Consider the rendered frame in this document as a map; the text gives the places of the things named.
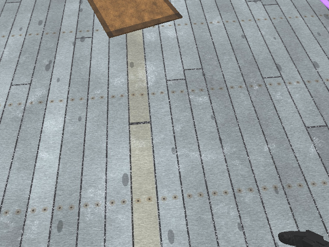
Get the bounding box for robot right hand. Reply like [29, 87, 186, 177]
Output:
[278, 230, 329, 247]

